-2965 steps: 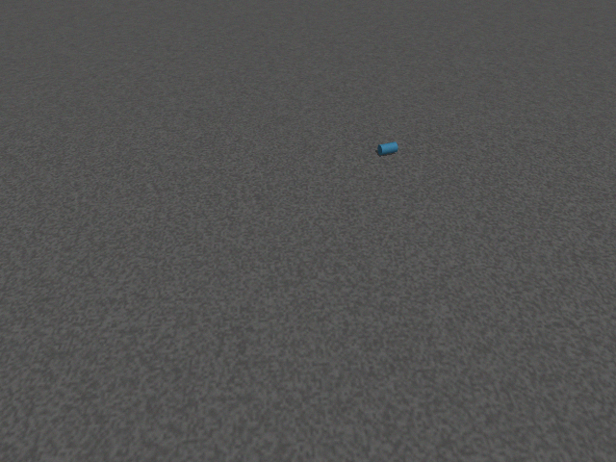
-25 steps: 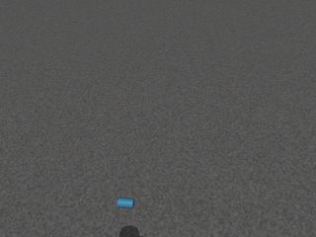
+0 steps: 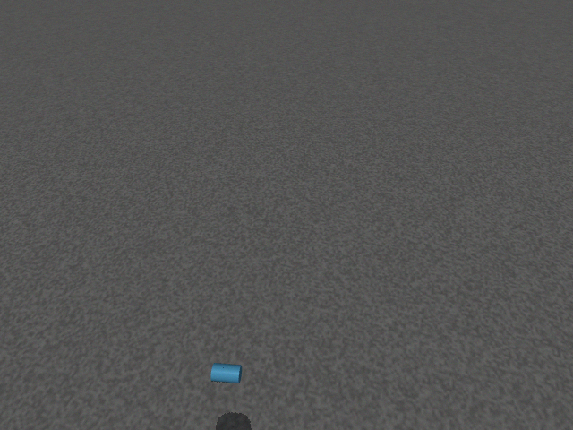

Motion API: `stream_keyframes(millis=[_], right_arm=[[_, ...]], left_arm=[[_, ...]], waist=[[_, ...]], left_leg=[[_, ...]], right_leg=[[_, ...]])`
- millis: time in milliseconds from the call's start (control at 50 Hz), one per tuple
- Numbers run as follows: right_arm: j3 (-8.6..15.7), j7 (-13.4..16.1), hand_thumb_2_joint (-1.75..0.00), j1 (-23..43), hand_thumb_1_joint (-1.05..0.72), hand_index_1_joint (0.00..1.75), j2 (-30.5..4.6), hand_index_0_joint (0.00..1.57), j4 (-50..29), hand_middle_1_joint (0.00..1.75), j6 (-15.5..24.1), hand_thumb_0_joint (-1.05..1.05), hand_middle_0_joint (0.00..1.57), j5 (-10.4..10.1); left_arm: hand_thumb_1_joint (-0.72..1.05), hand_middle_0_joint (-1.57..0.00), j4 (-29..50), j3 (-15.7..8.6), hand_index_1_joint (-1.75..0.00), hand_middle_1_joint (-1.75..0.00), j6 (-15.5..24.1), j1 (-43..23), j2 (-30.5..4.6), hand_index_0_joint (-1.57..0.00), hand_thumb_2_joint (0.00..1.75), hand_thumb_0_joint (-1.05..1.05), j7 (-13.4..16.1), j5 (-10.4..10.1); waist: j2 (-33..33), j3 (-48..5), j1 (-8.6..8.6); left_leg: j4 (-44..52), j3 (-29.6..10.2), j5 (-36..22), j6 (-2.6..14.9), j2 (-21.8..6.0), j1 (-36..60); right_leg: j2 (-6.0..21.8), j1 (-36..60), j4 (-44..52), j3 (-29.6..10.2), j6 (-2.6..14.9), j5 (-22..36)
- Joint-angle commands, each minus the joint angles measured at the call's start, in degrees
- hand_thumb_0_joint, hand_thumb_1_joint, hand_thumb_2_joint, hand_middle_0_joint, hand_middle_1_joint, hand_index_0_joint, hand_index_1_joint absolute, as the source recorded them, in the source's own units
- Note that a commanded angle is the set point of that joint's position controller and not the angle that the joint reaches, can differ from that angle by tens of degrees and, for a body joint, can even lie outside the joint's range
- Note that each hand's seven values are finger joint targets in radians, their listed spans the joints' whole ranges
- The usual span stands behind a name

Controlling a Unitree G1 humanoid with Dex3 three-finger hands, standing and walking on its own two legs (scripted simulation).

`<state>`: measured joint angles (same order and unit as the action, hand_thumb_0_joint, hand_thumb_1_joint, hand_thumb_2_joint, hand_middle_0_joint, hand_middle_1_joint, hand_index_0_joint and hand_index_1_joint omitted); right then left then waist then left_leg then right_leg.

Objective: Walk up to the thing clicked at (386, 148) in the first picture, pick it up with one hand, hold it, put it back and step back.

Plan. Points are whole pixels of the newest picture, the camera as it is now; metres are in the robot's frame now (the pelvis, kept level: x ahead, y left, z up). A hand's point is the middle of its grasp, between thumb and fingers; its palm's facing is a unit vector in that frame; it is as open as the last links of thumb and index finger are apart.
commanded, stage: stand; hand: left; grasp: from above
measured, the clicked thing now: (226, 372) +0.46 +0.23 -0.75
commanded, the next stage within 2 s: step back in 0.52 s
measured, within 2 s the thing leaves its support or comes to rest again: neither
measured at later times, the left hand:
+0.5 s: hand out of the picture +0.07 +0.25 -0.16, palm faces +0.01 -0.94 -0.34, open 7.4 cm
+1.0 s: hand out of the picture +0.08 +0.30 -0.18, palm faces -0.05 -0.93 -0.37, open 7.4 cm
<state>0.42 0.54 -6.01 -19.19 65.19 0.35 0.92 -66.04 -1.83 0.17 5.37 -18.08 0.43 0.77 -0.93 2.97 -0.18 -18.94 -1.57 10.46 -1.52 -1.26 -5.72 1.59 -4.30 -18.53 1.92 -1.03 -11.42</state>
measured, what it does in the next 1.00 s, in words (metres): lifts its right foot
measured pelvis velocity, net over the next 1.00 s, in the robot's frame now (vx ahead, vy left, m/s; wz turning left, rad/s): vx -0.07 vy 0.04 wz -0.02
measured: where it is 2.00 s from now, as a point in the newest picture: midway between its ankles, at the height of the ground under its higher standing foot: outside the picture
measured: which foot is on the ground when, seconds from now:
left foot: down 0.00-1.00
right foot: down 0.00-0.82, up 0.84-1.00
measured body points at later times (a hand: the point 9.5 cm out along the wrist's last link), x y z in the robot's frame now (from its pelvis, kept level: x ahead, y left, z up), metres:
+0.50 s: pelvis +0.00 +0.00 +0.00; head +0.01 -0.01 +0.45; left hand +0.07 +0.29 -0.13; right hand +0.07 -0.30 -0.14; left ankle +0.00 +0.14 -0.75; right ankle -0.01 -0.13 -0.75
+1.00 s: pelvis -0.07 +0.04 -0.02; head +0.01 +0.07 +0.42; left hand +0.08 +0.35 -0.16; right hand -0.02 -0.28 -0.13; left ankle -0.05 +0.14 -0.75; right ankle -0.10 -0.10 -0.67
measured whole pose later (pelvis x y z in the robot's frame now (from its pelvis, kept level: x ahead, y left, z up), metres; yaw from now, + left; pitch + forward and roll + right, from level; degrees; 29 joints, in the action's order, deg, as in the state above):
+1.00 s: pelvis -0.07 +0.04 -0.02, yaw -1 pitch -1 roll -1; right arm 2.9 0.5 -9.0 -20.2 53.3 -2.1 1.6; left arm -51.2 -3.7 -3.3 1.8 -23.2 2.0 0.3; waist 2.7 11.8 1.7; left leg -35.4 -0.7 17.3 2.7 1.1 -17.1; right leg -6.7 -27.0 -65.9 -8.5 0.5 -31.4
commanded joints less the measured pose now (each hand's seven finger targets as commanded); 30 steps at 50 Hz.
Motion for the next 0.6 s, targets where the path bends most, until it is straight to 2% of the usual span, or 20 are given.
stream_keyframes(millis=[0, 80, 100, 180, 220, 260, 420, 480, 500, 540, 580], right_arm=[[1.84, 0.62, -0.9, 2.05, -0.9, 0.3, -11.35, 0.2, -2.95, 0.3, 1.31, 0.0, 0.2, -0.05], [1.87, 0.58, -0.9, 1.75, -0.9, 0.3, -11.3, 0.2, -2.73, 0.3, 1.32, 0.0, 0.2, -0.09], [2.03, 0.57, -0.9, 2.44, -0.9, 0.3, -11.44, 0.2, -3.05, 0.3, 1.39, 0.0, 0.2, 0.09], [1.99, 0.49, -0.9, 1.56, -0.9, 0.3, -11.67, 0.2, -2.8, 0.3, 1.42, 0.0, 0.2, 0.0], [2.02, 0.47, -0.9, 1.96, -0.9, 0.3, -11.46, 0.2, -2.93, 0.3, 1.39, 0.0, 0.2, -0.06], [2.01, 0.45, -0.9, 1.79, -0.9, 0.3, -11.52, 0.2, -2.99, 0.3, 1.33, 0.0, 0.2, 0.02], [1.87, 0.43, -0.9, 1.54, -0.9, 0.3, -11.86, 0.2, -2.83, 0.3, 1.3, 0.0, 0.2, -0.13], [1.71, 0.41, -0.9, 1.1, -0.9, 0.3, -11.83, 0.2, -2.8, 0.3, 1.38, 0.0, 0.2, -0.11], [3.03, 0.0, -0.9, 3.48, -0.9, 0.3, -15.09, 0.2, -4.34, 0.3, 0.27, 0.0, 0.2, -0.65], [3.1, -0.18, -0.9, 1.73, -0.9, 0.3, -13.75, 0.2, -5.79, 0.3, -0.36, 0.0, 0.2, -1.4], [3.59, -0.23, -0.9, 0.72, -0.9, 0.3, -13.34, 0.2, -7.01, 0.3, -1.05, 0.0, 0.2, -1.47]], left_arm=[[0.9, -0.2, 3.46, -1.82, -0.3, -0.3, 1.22, -1.8, -12.0, -0.2, 0.9, 0.0, 0.67, 0.03], [0.9, -0.2, 3.45, -1.93, -0.3, -0.3, 1.14, -1.91, -12.35, -0.2, 0.9, 0.0, 0.53, 0.03], [0.9, -0.2, 3.66, -1.92, -0.3, -0.3, 1.18, -1.78, -12.48, -0.2, 0.9, 0.0, 0.57, 0.1], [0.9, -0.2, 3.75, -1.86, -0.3, -0.3, 1.38, -1.7, -12.57, -0.2, 0.9, 0.0, 0.48, 0.02], [0.9, -0.2, 3.63, -1.76, -0.3, -0.3, 1.32, -1.15, -12.65, -0.2, 0.9, 0.0, 0.45, 0.02], [0.9, -0.2, 3.86, -1.76, -0.3, -0.3, 1.42, -1.67, -12.66, -0.2, 0.9, 0.0, 0.53, -0.04], [0.9, -0.2, 3.71, -1.66, -0.3, -0.3, 1.29, -0.74, -12.8, -0.2, 0.9, 0.0, 0.49, -0.04], [0.9, -0.2, 3.6, -1.53, -0.3, -0.3, 1.36, -0.66, -12.64, -0.2, 0.9, 0.0, 0.41, -0.2], [0.9, -0.2, 5.26, -3.77, -0.3, -0.3, 0.85, -0.54, -17.07, -0.2, 0.9, 0.0, 0.74, -1.32], [0.9, -0.2, 6.94, -4.11, -0.3, -0.3, 0.63, 0.53, -16.65, -0.2, 0.9, 0.0, 1.07, -1.48], [0.9, -0.2, 9.05, -4.59, -0.3, -0.3, 0.26, -0.52, -16.81, -0.2, 0.9, 0.0, 1.15, -1.36]], waist=[[0.22, -3.33, 0.0], [0.39, -2.52, 0.08], [0.33, -3.28, -0.27], [0.68, -3.61, 0.01], [0.75, -3.29, -0.13], [1.05, -3.9, 0.06], [0.33, -3.4, -0.02], [0.71, -3.51, 0.04], [1.73, 2.77, 0.08], [1.75, -1.89, 0.44], [3.89, -6.0, 0.97]], left_leg=[[2.65, -3.74, -9.91, 2.37, -5.74, -0.79], [3.57, -3.89, -6.54, 2.14, -5.5, -1.57], [3.13, -4.0, -8.41, 2.37, -6.01, -0.8], [2.7, -3.84, -8.94, 2.44, -5.9, -0.81], [3.06, -3.93, -8.2, 2.16, -5.69, -0.42], [2.37, -3.75, -9.71, 2.47, -5.87, -0.24], [2.96, -3.84, -8.24, 2.37, -5.78, -0.75], [2.77, -3.77, -9.67, 2.31, -5.74, -0.21], [-2.87, -4.31, -17.29, 3.85, -4.85, -4.84], [-6.91, -3.22, -20.68, 4.39, -4.49, -4.18], [-12.35, -1.87, -17.56, 4.66, -2.82, -4.34]], right_leg=[[6.0, 0.45, 2.96, -4.69, 1.52, 9.16], [5.81, -0.16, 3.13, -4.73, 1.72, 6.25], [6.02, 0.04, 2.71, -4.67, 1.99, 6.85], [6.22, 0.49, 3.0, -5.11, 1.95, 8.03], [6.0, -0.56, 3.11, -4.84, 1.93, 6.84], [6.21, -0.12, 2.87, -5.04, 2.0, 8.82], [6.16, -0.03, 2.97, -5.0, 1.99, 8.26], [6.03, -0.12, 2.77, -4.96, 1.88, 9.33], [5.29, -5.14, -1.91, -5.91, 2.21, 18.1], [5.82, -3.04, -4.65, -5.68, 3.77, 22.07], [7.62, -3.21, -5.3, -7.38, 6.54, 21.67]])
